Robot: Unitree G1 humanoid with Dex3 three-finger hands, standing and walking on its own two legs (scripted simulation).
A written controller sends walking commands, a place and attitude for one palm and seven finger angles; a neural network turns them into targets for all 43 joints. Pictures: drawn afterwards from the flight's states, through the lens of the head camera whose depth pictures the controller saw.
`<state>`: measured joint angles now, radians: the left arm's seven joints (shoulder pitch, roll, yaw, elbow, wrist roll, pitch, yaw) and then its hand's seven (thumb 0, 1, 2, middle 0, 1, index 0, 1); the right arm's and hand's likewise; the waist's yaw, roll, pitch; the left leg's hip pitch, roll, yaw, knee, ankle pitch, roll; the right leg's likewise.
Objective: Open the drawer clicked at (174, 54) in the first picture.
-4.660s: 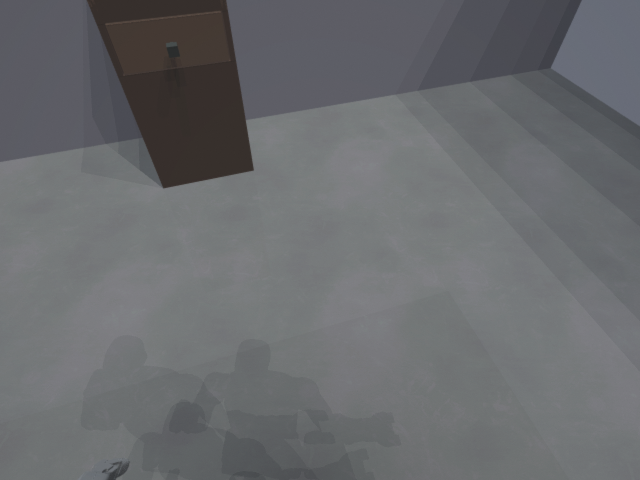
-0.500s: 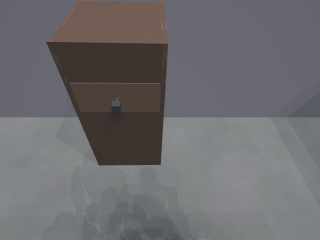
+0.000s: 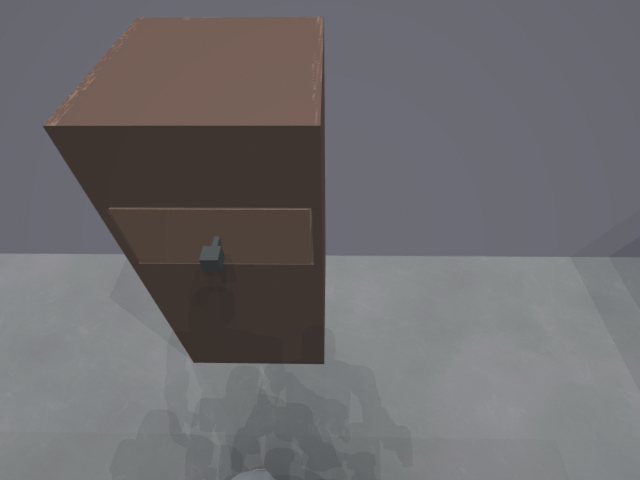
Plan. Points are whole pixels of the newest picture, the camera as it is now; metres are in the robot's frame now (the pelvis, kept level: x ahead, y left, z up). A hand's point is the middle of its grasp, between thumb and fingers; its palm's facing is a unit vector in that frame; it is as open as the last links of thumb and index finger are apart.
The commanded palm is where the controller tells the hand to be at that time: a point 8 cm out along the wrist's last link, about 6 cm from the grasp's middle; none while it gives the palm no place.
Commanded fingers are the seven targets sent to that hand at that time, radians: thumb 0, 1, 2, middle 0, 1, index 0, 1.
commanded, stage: come to a stop and stand still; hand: left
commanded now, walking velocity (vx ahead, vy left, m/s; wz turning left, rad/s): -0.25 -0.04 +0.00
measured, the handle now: (214, 251) +0.54 +0.26 -0.13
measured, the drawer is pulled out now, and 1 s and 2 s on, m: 0.00 0.00 0.00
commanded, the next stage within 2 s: look again from close up in 0.96 s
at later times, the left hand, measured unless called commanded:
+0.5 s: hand out of the picture +0.04 +0.19 -0.17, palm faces +0.01 -0.96 -0.29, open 7.4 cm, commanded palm none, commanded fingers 0.00 0.90 0.90 -0.20 -0.30 -0.20 -0.30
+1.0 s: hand out of the picture -0.01 +0.15 -0.17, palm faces +0.00 -0.98 -0.21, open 7.3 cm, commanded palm none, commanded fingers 0.00 0.90 0.90 -0.20 -0.30 -0.20 -0.30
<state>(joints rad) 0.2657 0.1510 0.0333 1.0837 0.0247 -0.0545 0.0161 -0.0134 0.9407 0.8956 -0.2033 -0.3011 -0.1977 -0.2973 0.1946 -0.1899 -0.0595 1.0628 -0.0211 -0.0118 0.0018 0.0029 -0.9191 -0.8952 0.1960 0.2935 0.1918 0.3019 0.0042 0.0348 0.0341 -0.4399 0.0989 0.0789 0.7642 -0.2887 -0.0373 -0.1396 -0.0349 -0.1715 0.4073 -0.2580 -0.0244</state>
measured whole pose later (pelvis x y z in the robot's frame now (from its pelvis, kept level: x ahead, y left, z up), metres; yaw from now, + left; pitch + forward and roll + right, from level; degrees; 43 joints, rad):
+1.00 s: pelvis -0.02 -0.03 +0.00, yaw -2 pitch -1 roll +0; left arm 0.26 0.15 0.01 1.13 0.00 0.01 0.02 0.01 0.92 0.90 -0.20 -0.30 -0.20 -0.30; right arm 0.29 -0.12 0.00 1.16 -0.02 0.01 -0.02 0.00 -0.90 -0.89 0.20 0.29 0.20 0.30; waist 0.00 0.02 0.03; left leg -0.15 0.05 0.05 0.39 -0.21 -0.03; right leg -0.18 0.01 -0.09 0.41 -0.21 -0.04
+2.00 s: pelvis +0.01 +0.00 -0.01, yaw -3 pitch -1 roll +0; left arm 0.28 0.15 -0.02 1.08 0.01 -0.01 0.03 0.01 0.91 0.90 -0.20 -0.30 -0.20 -0.30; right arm 0.28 -0.18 0.00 1.05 -0.02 -0.01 -0.02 0.01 -0.92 -0.89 0.20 0.29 0.20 0.30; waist 0.00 0.03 0.02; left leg -0.18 0.00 0.06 0.52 -0.34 0.02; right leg -0.22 -0.04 -0.06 0.53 -0.30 0.01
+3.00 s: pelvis +0.01 -0.03 +0.00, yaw -2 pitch +0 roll +1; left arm 0.29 0.15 -0.01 1.12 0.01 -0.02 0.03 0.01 0.91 0.90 -0.20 -0.30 -0.20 -0.30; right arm 0.27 -0.15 0.01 1.15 -0.01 -0.02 -0.03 0.00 -0.91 -0.89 0.20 0.29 0.20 0.30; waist 0.01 0.01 0.03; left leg -0.13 0.04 0.05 0.43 -0.30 -0.03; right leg -0.18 0.00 -0.07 0.48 -0.29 -0.04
